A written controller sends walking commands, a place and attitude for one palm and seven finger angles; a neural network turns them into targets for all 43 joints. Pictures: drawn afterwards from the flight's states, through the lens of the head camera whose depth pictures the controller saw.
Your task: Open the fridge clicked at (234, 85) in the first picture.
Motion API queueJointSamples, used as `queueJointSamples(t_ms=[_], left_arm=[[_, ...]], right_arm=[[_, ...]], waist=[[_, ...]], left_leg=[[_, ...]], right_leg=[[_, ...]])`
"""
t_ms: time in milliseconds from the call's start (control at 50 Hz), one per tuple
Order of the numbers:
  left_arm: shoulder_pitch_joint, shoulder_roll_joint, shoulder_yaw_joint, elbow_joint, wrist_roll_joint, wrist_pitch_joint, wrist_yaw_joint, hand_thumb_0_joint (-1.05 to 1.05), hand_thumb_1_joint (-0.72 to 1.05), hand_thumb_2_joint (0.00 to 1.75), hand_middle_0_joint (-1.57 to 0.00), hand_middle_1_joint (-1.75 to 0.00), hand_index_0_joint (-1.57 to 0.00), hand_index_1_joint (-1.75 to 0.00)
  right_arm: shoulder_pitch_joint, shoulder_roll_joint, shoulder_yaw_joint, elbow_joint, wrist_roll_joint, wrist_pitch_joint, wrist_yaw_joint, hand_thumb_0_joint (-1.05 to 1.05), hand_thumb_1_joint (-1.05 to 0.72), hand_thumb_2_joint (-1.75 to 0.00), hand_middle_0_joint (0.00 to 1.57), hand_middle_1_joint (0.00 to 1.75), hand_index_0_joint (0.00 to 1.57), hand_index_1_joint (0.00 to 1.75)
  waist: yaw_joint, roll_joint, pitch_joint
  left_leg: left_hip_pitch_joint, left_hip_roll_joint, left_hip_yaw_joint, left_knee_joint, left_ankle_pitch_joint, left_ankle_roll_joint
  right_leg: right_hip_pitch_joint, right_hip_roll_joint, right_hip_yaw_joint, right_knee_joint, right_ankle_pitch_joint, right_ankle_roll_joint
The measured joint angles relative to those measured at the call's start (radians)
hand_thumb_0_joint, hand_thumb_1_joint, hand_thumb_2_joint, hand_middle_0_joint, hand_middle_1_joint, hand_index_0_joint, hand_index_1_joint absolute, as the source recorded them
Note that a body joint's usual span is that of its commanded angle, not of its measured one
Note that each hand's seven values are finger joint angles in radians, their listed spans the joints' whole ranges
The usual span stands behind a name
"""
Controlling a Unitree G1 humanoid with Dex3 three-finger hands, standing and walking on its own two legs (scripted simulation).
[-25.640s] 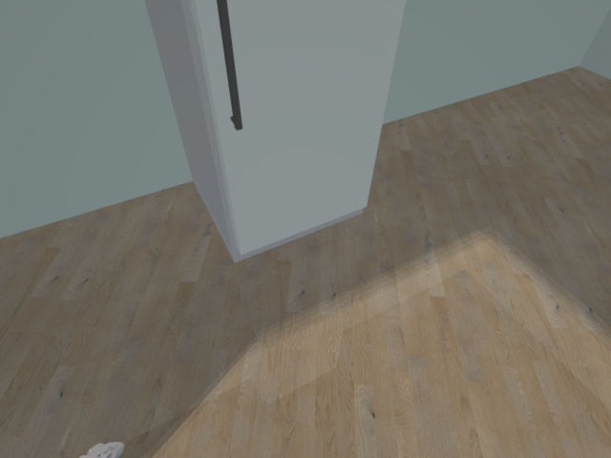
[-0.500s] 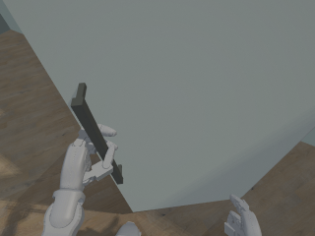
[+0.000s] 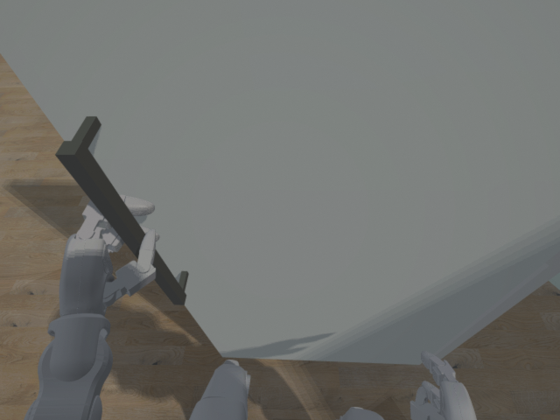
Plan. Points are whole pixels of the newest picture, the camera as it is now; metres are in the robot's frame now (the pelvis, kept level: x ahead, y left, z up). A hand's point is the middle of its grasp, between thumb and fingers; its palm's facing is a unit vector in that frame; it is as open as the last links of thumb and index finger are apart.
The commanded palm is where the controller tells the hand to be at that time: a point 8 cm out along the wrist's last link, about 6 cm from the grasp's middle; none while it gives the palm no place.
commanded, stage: walk backward, drawing the door open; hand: left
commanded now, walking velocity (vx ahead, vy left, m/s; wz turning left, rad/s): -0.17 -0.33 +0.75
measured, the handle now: (146, 235) +0.31 +0.20 +0.10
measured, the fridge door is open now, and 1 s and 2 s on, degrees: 57 85 80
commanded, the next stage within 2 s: stop walking and hold the door back in 0.46 s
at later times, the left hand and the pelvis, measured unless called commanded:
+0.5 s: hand out of the picture +0.07 +0.11 +0.13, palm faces +0.54 -0.79 -0.30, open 6.0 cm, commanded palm +0.02 +0.13 +0.13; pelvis -0.08 -0.17 +0.03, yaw +20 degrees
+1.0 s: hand out of the picture +0.04 +0.08 +0.13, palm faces +0.75 -0.58 -0.31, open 5.5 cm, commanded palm -0.01 +0.13 +0.12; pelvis -0.13 -0.32 +0.03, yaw +31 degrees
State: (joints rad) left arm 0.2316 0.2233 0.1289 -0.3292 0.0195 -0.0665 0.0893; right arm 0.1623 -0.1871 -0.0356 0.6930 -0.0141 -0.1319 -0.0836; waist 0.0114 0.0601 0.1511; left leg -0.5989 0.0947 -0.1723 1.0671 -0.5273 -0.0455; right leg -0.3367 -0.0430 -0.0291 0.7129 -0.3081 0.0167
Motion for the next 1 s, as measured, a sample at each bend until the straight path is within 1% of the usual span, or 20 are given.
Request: queueJointSamples(t_ms=[40, 80, 140, 200, 220, 240, 280, 320, 360, 440, 540, 580, 600, 620, 640, 680, 700, 740, 840, 1000], left_arm=[[0.035, -0.012, 0.014, 0.019, -0.009, -0.010, -0.004, -0.02, 0.67, 0.80, -0.44, -1.38, -0.29, -1.40], [0.067, -0.006, 0.023, 0.035, -0.021, -0.026, -0.010, -0.02, 0.67, 0.79, -0.44, -1.37, -0.30, -1.40], [0.095, 0.018, 0.023, 0.029, -0.031, -0.040, -0.013, -0.02, 0.66, 0.79, -0.44, -1.36, -0.32, -1.40], [0.103, 0.033, 0.009, -0.016, -0.035, -0.042, -0.018, 0.00, 0.66, 0.79, -0.44, -1.37, -0.33, -1.40], [0.104, 0.036, 0.006, -0.039, -0.039, -0.044, -0.018, 0.00, 0.66, 0.79, -0.44, -1.38, -0.34, -1.40], [0.095, 0.042, 0.009, -0.057, -0.040, -0.052, -0.016, 0.00, 0.66, 0.79, -0.45, -1.38, -0.34, -1.40], [0.062, 0.051, 0.014, -0.036, -0.024, -0.077, -0.012, 0.00, 0.67, 0.80, -0.45, -1.39, -0.34, -1.40], [0.055, 0.047, 0.018, -0.006, -0.007, -0.075, -0.019, 0.00, 0.66, 0.80, -0.45, -1.39, -0.34, -1.40], [0.057, 0.048, 0.016, 0.010, 0.005, -0.057, -0.025, 0.00, 0.66, 0.79, -0.46, -1.39, -0.34, -1.40], [0.075, 0.049, 0.017, 0.018, -0.010, -0.038, -0.019, 0.01, 0.67, 0.78, -0.43, -1.37, -0.34, -1.40], [0.128, 0.064, 0.074, 0.031, -0.054, -0.046, 0.007, 0.00, 0.67, 0.79, -0.42, -1.34, -0.32, -1.40], [0.142, 0.096, 0.122, 0.019, -0.059, -0.041, 0.018, -0.02, 0.66, 0.80, -0.43, -1.34, -0.30, -1.38], [0.129, 0.093, 0.143, 0.031, -0.056, -0.050, 0.024, -0.03, 0.65, 0.80, -0.43, -1.34, -0.29, -1.38], [0.101, 0.076, 0.147, 0.059, -0.047, -0.056, 0.024, -0.04, 0.65, 0.80, -0.43, -1.35, -0.29, -1.37], [0.073, 0.064, 0.145, 0.097, -0.041, -0.061, 0.021, -0.05, 0.65, 0.81, -0.44, -1.36, -0.30, -1.37], [0.025, 0.064, 0.137, 0.195, -0.037, -0.079, 0.012, -0.07, 0.63, 0.81, -0.44, -1.37, -0.32, -1.37], [-0.003, 0.072, 0.131, 0.253, -0.038, -0.084, 0.010, -0.08, 0.63, 0.81, -0.45, -1.37, -0.33, -1.38], [-0.064, 0.090, 0.121, 0.375, -0.046, -0.102, 0.005, -0.09, 0.62, 0.82, -0.45, -1.38, -0.37, -1.39], [-0.239, 0.115, 0.111, 0.638, -0.067, -0.120, -0.004, -0.08, 0.60, 0.82, -0.46, -1.39, -0.43, -1.42], [-0.522, 0.128, 0.117, 0.902, -0.040, -0.138, 0.002, -0.04, 0.63, 0.83, -0.46, -1.40, -0.46, -1.42]], right_arm=[[-0.019, -0.014, -0.017, 0.018, -0.008, 0.013, -0.009, 0.02, -0.91, -0.90, 0.21, 0.30, 0.20, 0.30], [-0.020, -0.019, -0.023, 0.006, -0.007, 0.019, -0.018, 0.02, -0.91, -0.90, 0.20, 0.30, 0.20, 0.30], [0.001, -0.016, -0.017, -0.036, -0.004, 0.017, -0.028, 0.02, -0.91, -0.90, 0.20, 0.30, 0.20, 0.30], [0.029, -0.018, -0.007, -0.076, -0.011, 0.003, -0.036, 0.02, -0.91, -0.90, 0.20, 0.30, 0.20, 0.30], [0.037, -0.022, -0.003, -0.095, -0.013, -0.003, -0.036, 0.01, -0.91, -0.90, 0.20, 0.30, 0.20, 0.30], [0.036, -0.019, -0.002, -0.110, -0.016, -0.010, -0.037, 0.01, -0.91, -0.90, 0.20, 0.30, 0.20, 0.30], [0.024, 0.005, 0.002, -0.105, -0.022, -0.013, -0.036, 0.01, -0.91, -0.90, 0.20, 0.30, 0.20, 0.30], [0.025, 0.022, 0.014, -0.085, -0.028, -0.009, -0.019, 0.01, -0.91, -0.90, 0.20, 0.30, 0.20, 0.30], [0.039, 0.033, 0.024, -0.077, -0.022, -0.009, -0.001, 0.01, -0.91, -0.90, 0.20, 0.30, 0.20, 0.30], [0.062, 0.034, 0.039, -0.083, -0.003, -0.017, 0.020, 0.01, -0.91, -0.90, 0.21, 0.30, 0.20, 0.30], [0.074, 0.036, 0.046, -0.091, 0.013, -0.009, 0.023, 0.01, -0.90, -0.90, 0.21, 0.30, 0.20, 0.30], [0.076, 0.047, 0.045, -0.093, 0.013, -0.012, 0.026, 0.01, -0.90, -0.90, 0.21, 0.30, 0.20, 0.30], [0.059, 0.038, 0.040, -0.084, 0.015, -0.012, 0.025, 0.01, -0.90, -0.90, 0.21, 0.30, 0.20, 0.30], [0.036, 0.017, 0.029, -0.061, 0.014, -0.010, 0.019, 0.01, -0.90, -0.90, 0.21, 0.30, 0.20, 0.30], [0.017, -0.005, 0.021, -0.033, 0.007, -0.007, 0.012, 0.01, -0.90, -0.90, 0.21, 0.30, 0.20, 0.30], [-0.004, -0.040, 0.005, 0.013, 0.002, 0.007, 0.003, 0.01, -0.90, -0.90, 0.21, 0.30, 0.20, 0.30], [-0.009, -0.055, 0.000, 0.024, 0.004, 0.018, -0.003, 0.01, -0.91, -0.90, 0.21, 0.30, 0.20, 0.30], [-0.011, -0.081, 0.000, 0.032, 0.011, 0.034, -0.013, 0.01, -0.91, -0.90, 0.21, 0.30, 0.20, 0.30], [0.001, -0.124, -0.009, 0.027, 0.025, 0.059, -0.006, 0.01, -0.91, -0.90, 0.20, 0.30, 0.20, 0.30], [0.022, -0.149, -0.018, 0.018, 0.032, 0.060, 0.007, 0.01, -0.91, -0.90, 0.20, 0.30, 0.20, 0.30]], waist=[[0.002, -0.011, -0.002], [-0.013, -0.023, -0.006], [-0.038, -0.044, -0.025], [-0.038, -0.060, -0.059], [-0.034, -0.065, -0.071], [-0.031, -0.082, -0.068], [-0.017, -0.125, -0.022], [-0.026, -0.112, -0.007], [-0.036, -0.077, -0.007], [-0.013, -0.020, -0.007], [0.000, 0.016, -0.050], [0.003, -0.020, -0.077], [0.012, -0.020, -0.073], [0.018, -0.001, -0.056], [0.025, 0.009, -0.045], [0.042, 0.005, -0.044], [0.045, 0.002, -0.048], [0.034, 0.001, -0.061], [-0.004, -0.006, -0.099], [-0.004, -0.072, -0.103]], left_leg=[[-0.012, -0.057, 0.092, 0.227, -0.005, -0.003], [0.037, -0.080, 0.194, 0.249, -0.002, -0.006], [0.169, -0.088, 0.289, 0.034, -0.042, 0.010], [0.308, -0.084, 0.318, -0.275, -0.013, 0.029], [0.359, -0.082, 0.320, -0.398, 0.050, 0.036], [0.380, -0.084, 0.315, -0.472, 0.170, 0.050], [0.386, -0.094, 0.301, -0.456, 0.206, 0.070], [0.407, -0.068, 0.246, -0.492, 0.218, 0.060], [0.418, -0.030, 0.180, -0.555, 0.265, 0.038], [0.410, 0.035, 0.104, -0.632, 0.345, -0.008], [0.326, 0.070, 0.037, -0.605, 0.348, -0.024], [0.247, 0.044, 0.025, -0.519, 0.271, -0.017], [0.192, 0.034, 0.018, -0.420, 0.181, -0.008], [0.138, 0.014, 0.005, -0.272, 0.097, 0.001], [0.091, -0.018, 0.010, -0.121, 0.053, 0.006], [0.037, -0.085, 0.055, 0.107, 0.072, 0.003], [0.028, -0.108, 0.081, 0.172, 0.104, -0.001], [0.032, -0.133, 0.125, 0.215, 0.163, -0.004], [0.108, -0.139, 0.168, 0.086, 0.228, 0.005], [0.230, -0.116, 0.225, -0.227, 0.159, 0.039]], right_leg=[[0.006, -0.019, 0.000, -0.020, 0.005, -0.016], [0.028, -0.034, -0.025, -0.077, 0.041, -0.029], [0.038, -0.041, -0.099, -0.139, 0.083, -0.054], [-0.001, -0.026, -0.176, -0.147, 0.100, -0.079], [-0.033, -0.020, -0.195, -0.118, 0.094, -0.087], [-0.074, -0.025, -0.193, -0.054, 0.072, -0.075], [-0.130, -0.012, -0.111, 0.140, -0.104, -0.012], [-0.172, 0.029, -0.063, 0.289, -0.141, 0.020], [-0.199, 0.045, -0.041, 0.342, -0.087, 0.039], [-0.172, 0.028, -0.001, 0.222, -0.002, 0.053], [-0.009, 0.028, 0.001, 0.002, -0.056, 0.068], [0.090, 0.014, -0.007, -0.158, -0.039, 0.059], [0.078, 0.015, -0.010, -0.168, 0.030, 0.041], [0.056, 0.020, -0.023, -0.126, 0.038, 0.018], [0.046, 0.014, -0.032, -0.101, 0.031, 0.000], [0.044, -0.013, -0.030, -0.104, 0.030, -0.018], [0.051, -0.025, -0.029, -0.120, 0.039, -0.021], [0.067, -0.046, -0.042, -0.156, 0.064, -0.024], [0.086, -0.070, -0.100, -0.211, 0.108, -0.036], [0.043, -0.073, -0.111, -0.309, 0.203, -0.055]])
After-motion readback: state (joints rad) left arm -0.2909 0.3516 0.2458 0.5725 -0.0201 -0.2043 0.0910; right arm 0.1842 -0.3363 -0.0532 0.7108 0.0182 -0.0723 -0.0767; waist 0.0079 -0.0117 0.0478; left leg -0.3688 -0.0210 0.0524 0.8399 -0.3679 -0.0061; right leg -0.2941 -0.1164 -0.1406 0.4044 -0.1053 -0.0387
